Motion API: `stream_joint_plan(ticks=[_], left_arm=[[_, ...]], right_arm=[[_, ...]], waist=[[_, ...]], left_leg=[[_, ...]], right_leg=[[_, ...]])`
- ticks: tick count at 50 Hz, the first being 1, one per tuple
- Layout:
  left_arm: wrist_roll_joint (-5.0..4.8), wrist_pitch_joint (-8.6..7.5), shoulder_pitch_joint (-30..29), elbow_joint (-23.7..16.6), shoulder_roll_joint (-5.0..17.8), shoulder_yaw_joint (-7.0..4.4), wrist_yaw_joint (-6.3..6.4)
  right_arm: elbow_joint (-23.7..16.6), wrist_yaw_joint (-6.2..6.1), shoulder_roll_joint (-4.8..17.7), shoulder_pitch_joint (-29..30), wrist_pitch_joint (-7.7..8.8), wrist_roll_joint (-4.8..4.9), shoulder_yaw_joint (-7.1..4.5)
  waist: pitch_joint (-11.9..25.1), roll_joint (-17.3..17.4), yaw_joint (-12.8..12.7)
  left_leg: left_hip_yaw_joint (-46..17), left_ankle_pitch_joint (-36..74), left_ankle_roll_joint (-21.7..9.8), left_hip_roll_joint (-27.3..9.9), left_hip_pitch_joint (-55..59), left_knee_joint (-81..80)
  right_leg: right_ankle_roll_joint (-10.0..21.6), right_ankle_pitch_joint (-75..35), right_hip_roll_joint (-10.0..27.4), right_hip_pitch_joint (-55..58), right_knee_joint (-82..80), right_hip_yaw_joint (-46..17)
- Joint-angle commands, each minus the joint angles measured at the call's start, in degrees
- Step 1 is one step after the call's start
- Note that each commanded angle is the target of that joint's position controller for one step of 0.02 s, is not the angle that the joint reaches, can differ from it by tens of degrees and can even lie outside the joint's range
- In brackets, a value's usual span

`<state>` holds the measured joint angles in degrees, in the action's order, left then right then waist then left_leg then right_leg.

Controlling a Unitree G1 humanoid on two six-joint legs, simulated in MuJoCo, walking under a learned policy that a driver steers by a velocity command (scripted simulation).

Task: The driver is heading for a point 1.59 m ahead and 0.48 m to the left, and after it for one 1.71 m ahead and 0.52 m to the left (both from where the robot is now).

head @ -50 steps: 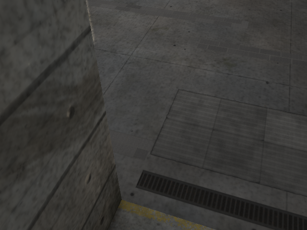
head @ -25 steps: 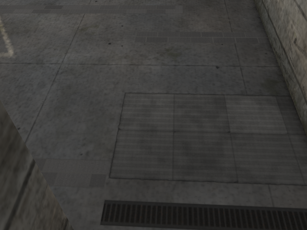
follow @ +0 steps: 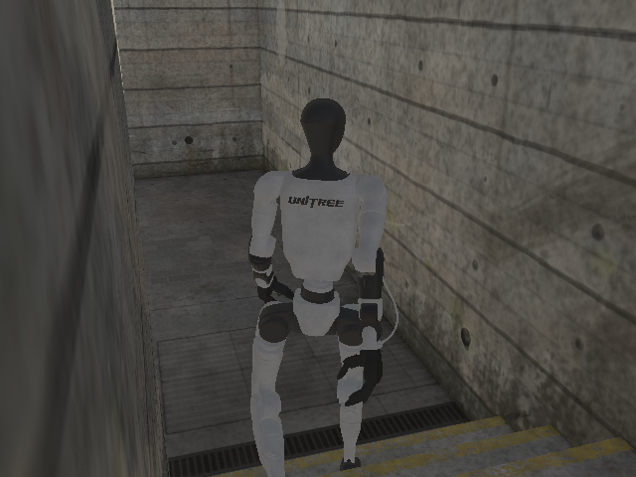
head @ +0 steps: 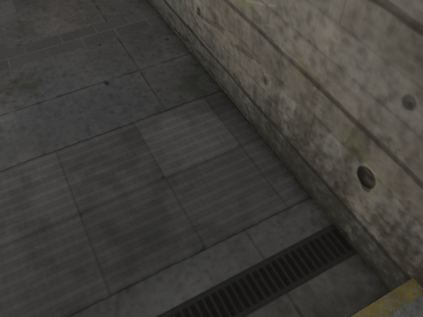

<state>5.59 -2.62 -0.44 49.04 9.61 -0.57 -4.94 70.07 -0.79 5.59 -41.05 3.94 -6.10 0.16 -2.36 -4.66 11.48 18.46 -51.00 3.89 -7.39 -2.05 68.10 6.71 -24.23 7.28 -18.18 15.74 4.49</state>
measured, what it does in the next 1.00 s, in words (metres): goes down, turning left: left foot 0.18 m lower, then right foot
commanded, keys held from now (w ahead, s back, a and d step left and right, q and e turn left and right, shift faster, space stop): e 0.04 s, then q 0.96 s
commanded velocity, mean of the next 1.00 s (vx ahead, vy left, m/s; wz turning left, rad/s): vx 0.08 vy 0.00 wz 0.27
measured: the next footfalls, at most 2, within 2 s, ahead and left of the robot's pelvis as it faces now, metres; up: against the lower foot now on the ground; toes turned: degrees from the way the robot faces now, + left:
left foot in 0.48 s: +0.41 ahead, +0.21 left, -0.18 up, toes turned +8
right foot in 0.94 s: +0.50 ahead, +0.00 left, -0.18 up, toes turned +25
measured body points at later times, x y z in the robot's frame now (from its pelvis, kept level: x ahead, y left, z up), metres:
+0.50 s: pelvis +0.28 +0.08 -0.20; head +0.30 +0.10 +0.25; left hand +0.20 +0.31 -0.36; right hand +0.40 -0.17 -0.32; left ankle +0.39 +0.20 -0.94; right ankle +0.09 -0.10 -0.76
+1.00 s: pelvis +0.36 +0.08 -0.25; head +0.38 +0.07 +0.20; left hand +0.50 +0.38 -0.30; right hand +0.60 -0.13 -0.34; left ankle +0.36 +0.20 -0.94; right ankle +0.46 -0.01 -0.97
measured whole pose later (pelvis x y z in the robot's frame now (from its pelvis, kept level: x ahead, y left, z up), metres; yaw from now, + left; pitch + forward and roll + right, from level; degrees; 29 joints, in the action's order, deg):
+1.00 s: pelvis +0.36 +0.08 -0.25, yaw +23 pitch +2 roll +0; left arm 0.9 1.0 0.2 36.7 10.8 -2.7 1.1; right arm 36.7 -3.8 15.4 -10.7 -3.6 1.2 -4.6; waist 1.2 1.7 2.4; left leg -12.0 -27.1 -0.9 9.1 -28.8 49.3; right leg 1.2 15.9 -1.3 -24.3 36.7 -2.0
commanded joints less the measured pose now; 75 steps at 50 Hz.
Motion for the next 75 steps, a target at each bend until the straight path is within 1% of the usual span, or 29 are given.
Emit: stream_joint_plan(ticks=[1, 2, 4, 6, 8, 11, 14, 16, 22, 23, 24, 25, 26, 27, 29, 31, 35, 37, 46, 47, 49, 50, 52, 61, 66, 67, 69, 71, 75], left_arm=[[1.37, -1.34, 38.65, 10.51, 17.09, -6.58, 1.43], [-0.06, -1.24, 42.31, 11.84, 19.97, -7.88, 1.58], [-0.58, -1.38, 34.81, 9.50, 13.05, -6.95, 1.80], [-2.48, -2.39, 21.63, 6.56, 4.89, -3.58, 0.83], [-4.89, -3.78, 17.68, 4.03, 5.22, -3.61, 0.31], [-1.15, -4.25, 5.10, -1.32, 9.44, -4.27, -0.79], [-2.36, -3.84, 22.76, 5.24, 4.27, -3.18, 2.70], [-1.17, -3.39, 32.23, 7.62, 2.59, -2.02, 4.66], [-2.07, -2.12, 25.82, 5.92, 11.49, -3.63, 5.16], [-10.56, 0.20, 17.06, 4.12, 9.23, -4.84, 7.97], [-10.40, 0.35, 16.63, 3.38, 9.15, -4.28, 9.06], [-9.42, -0.45, 19.79, 1.35, 6.35, -4.35, 9.35], [-11.91, -1.63, 23.83, -1.34, 6.71, -3.22, 8.69], [-12.22, -2.20, 17.15, -4.18, 7.14, -3.11, 8.73], [-10.61, -0.51, 10.49, -8.52, 3.79, -1.26, 10.78], [-9.62, 2.64, 8.73, -9.54, 3.44, -0.91, 12.38], [-6.95, 5.43, 4.98, -11.09, 4.13, -1.63, 11.60], [-4.96, 4.51, 2.08, -14.29, 1.81, -0.81, 10.18], [-6.60, 3.70, -1.30, -16.73, 5.75, -3.56, 7.01], [-5.92, 3.57, 1.44, -15.23, 6.18, -3.96, 6.59], [-3.54, 3.55, 12.74, -12.41, 13.83, -6.43, 5.53], [-3.31, 2.67, 12.46, -12.92, 12.90, -6.48, 5.35], [-4.60, 3.12, 3.94, -14.62, 8.25, -5.08, 6.31], [-5.48, 4.62, 8.60, -12.41, 14.11, -5.66, 8.52], [-6.45, 4.37, 11.21, -11.41, 12.52, -4.87, 7.95], [-6.02, 4.21, 13.65, -10.50, 10.51, -4.16, 7.58], [-4.73, 3.10, 10.25, -16.12, 6.98, -2.42, 6.73], [-5.78, 3.32, 7.05, -15.47, 12.38, -4.26, 7.33], [-5.28, 4.68, 14.65, -9.38, 7.96, -3.77, 6.88]], right_arm=[[-2.50, 4.36, 5.28, 1.80, -1.10, 0.32, -1.56], [-7.54, 6.04, 3.43, 6.72, 0.20, 1.60, -1.18], [-13.23, 5.87, 6.85, 18.10, 2.49, 4.67, -1.23], [-12.16, 4.14, 6.18, 12.88, 3.57, 2.50, -2.21], [-11.43, 3.00, 4.46, 9.92, 3.20, 1.48, -3.02], [-7.31, 5.70, 2.51, -3.61, 3.73, 0.23, -3.12], [-17.15, 3.76, 9.16, 20.97, 3.14, 0.61, -4.73], [-17.42, 2.82, 7.17, 26.75, 2.05, 0.40, -3.37], [-22.02, 2.71, 12.65, 33.48, -1.94, -0.60, -5.20], [-18.75, 2.63, 15.25, 29.11, -1.80, 13.00, -7.20], [-15.22, 2.58, 19.25, 16.40, -2.12, 11.68, -8.94], [-12.59, 2.58, 23.54, 11.72, -1.62, 7.80, -8.89], [-13.44, 3.33, 26.03, 9.57, -1.30, 5.43, -8.25], [-16.02, 2.75, 22.67, 11.67, -2.13, 6.12, -7.27], [-18.48, 0.03, 22.28, 17.95, -4.46, 7.18, -5.87], [-23.65, -0.95, 21.34, 26.88, -5.97, 3.83, -4.38], [-28.45, -2.91, 16.63, 33.73, -7.02, 5.83, -1.66], [-30.04, -4.93, 15.78, 34.49, -7.88, 6.62, -1.48], [-36.46, -3.46, 16.40, 31.94, -7.86, 7.61, -6.04], [-35.93, -3.28, 14.27, 30.16, -7.86, 6.94, -5.28], [-39.77, -2.74, 10.69, 28.86, -6.54, 7.98, -4.89], [-40.07, -2.44, 15.89, 32.64, -5.08, 7.41, -6.83], [-37.67, -2.38, 18.53, 32.51, -6.28, 6.64, -8.17], [-40.51, 1.07, 10.64, 38.12, -7.26, 7.09, -4.10], [-37.35, 1.65, 11.20, 31.54, -6.28, 7.19, -4.96], [-36.87, 1.29, 11.71, 29.61, -6.24, 6.89, -5.21], [-37.76, 0.89, 17.32, 30.82, -5.33, 4.68, -5.96], [-36.73, 1.02, 12.16, 31.15, -4.01, 3.59, -4.52], [-34.16, 0.68, 9.54, 36.21, -4.27, 5.39, -3.87]], waist=[[15.02, -8.16, -18.07], [28.72, -3.83, -19.08], [15.39, 4.86, -20.39], [1.15, 9.71, -10.99], [-2.81, 6.45, -6.59], [0.87, 2.36, 0.13], [-3.20, 0.55, -13.06], [-4.72, 4.11, -17.56], [-9.44, 3.91, -16.43], [-5.58, -1.41, -13.21], [4.71, 3.38, -5.77], [10.34, 20.90, -5.89], [23.29, 28.57, -5.29], [26.73, 25.50, -2.39], [26.91, 10.98, -5.05], [20.81, 4.08, -9.20], [4.05, 7.66, -12.39], [6.32, 8.85, -13.77], [5.49, 15.37, -12.24], [5.25, 12.25, -12.88], [12.84, -13.16, -13.29], [10.89, -10.76, -14.02], [6.46, -5.75, -10.77], [7.90, -5.30, -13.18], [8.13, -3.56, -11.55], [8.47, -1.03, -10.91], [10.93, 22.46, -12.93], [9.56, 14.75, -11.15], [9.78, 11.66, -14.88]], left_leg=[[-5.45, 6.83, -1.00, 2.64, -36.53, 31.12], [-11.72, -0.41, 0.38, 1.41, -42.27, 43.64], [-17.14, 1.37, -2.02, -3.16, -56.83, 39.46], [-21.78, 18.21, -3.09, -5.75, -46.62, 14.78], [-20.40, 34.27, -2.18, -4.12, -29.83, -6.31], [-16.92, 57.28, -1.81, 2.41, -2.74, -4.54], [-27.40, 66.11, -1.58, -4.40, -38.13, -26.62], [-26.02, 86.27, -2.61, -5.75, -39.49, -41.61], [-19.20, 73.90, -7.06, -2.49, -25.90, -48.36], [-18.00, 76.89, -6.37, 4.84, -12.04, -49.16], [-12.71, 90.44, -6.65, 6.50, 6.49, -44.80], [-19.33, 119.32, -10.27, -0.68, 23.55, -34.83], [-34.07, 126.16, -21.21, -11.83, 34.76, -28.93], [-37.75, 120.99, -24.36, -13.84, 33.75, -32.51], [-43.90, 91.59, -24.74, -15.56, 24.44, -38.07], [-52.51, 67.95, -25.78, -20.50, 1.29, -45.29], [-36.92, 54.49, -18.05, -3.69, -24.82, -44.73], [-31.80, 61.74, -16.46, 2.25, -25.76, -43.69], [-48.17, 33.22, -15.24, 2.15, -20.66, -44.54], [-47.94, 33.37, -13.67, 3.97, -25.29, -40.47], [-32.48, 9.53, -5.35, 18.74, -48.15, -11.01], [-34.04, 13.08, -2.40, 15.66, -54.42, 1.96], [-32.10, 22.90, -0.95, 12.86, -52.56, 9.82], [-18.34, 34.91, 0.19, 7.26, -33.21, -12.76], [-14.28, 34.01, -5.39, 10.12, -13.70, -37.03], [-16.03, 38.48, -6.38, 9.73, -6.27, -41.41], [-47.58, 57.97, -19.16, -12.80, -2.76, -46.28], [-43.90, 59.68, -21.48, -11.41, -4.61, -46.46], [-30.15, 62.14, -14.99, -3.64, -11.80, -45.05]], right_leg=[[9.53, -41.70, 3.70, 61.71, 12.43, -3.29], [16.70, -52.35, 12.82, 71.21, 23.02, -12.88], [14.04, -30.71, 16.10, 54.20, 17.81, -11.52], [10.68, -15.90, 14.52, 20.82, 11.27, -9.67], [10.98, -10.88, 12.75, -1.33, 4.77, -5.68], [7.18, 0.93, 4.46, -22.28, 12.57, 2.58], [5.22, 21.49, 14.36, 9.91, 21.14, -9.20], [1.22, 37.18, 12.37, 11.32, 26.53, -7.98], [-3.96, 50.83, 16.81, 2.13, 32.06, -7.50], [-6.45, 41.86, 6.61, -8.29, 50.86, 2.66], [-9.08, 40.23, 3.74, -13.61, 67.07, 7.23], [-15.01, 76.43, -2.66, -29.67, 90.47, 8.64], [-17.38, 81.53, -2.87, -38.67, 109.94, -1.54], [-17.10, 79.24, -2.97, -44.80, 111.85, -4.17], [-15.27, 70.21, -2.53, -48.94, 110.29, -5.98], [-11.61, 60.86, -1.39, -42.42, 104.07, -10.91], [-11.83, 35.77, -7.35, -36.46, 86.41, -6.33], [-13.84, 26.76, -8.19, -26.71, 63.05, -5.16], [-9.53, 37.35, -9.44, -1.75, 17.43, -7.96], [-8.04, 35.54, -7.31, 5.70, 13.09, -7.17], [6.91, 25.48, 15.80, 23.72, 5.84, -35.31], [10.98, 34.94, 17.85, 21.20, 2.72, -42.90], [5.63, 38.48, 11.07, 13.16, 3.31, -28.86], [3.91, 40.56, 6.88, 2.34, 2.72, -9.73], [1.56, 42.13, 8.05, -1.67, 9.10, -9.72], [-1.66, 41.06, 6.81, -5.59, 13.39, -7.61], [-10.44, 56.58, -1.24, -19.65, 34.11, -3.62], [-11.49, 56.74, -0.98, -19.67, 39.96, -9.53], [-12.03, 46.22, -1.21, -8.83, 35.63, -8.44]])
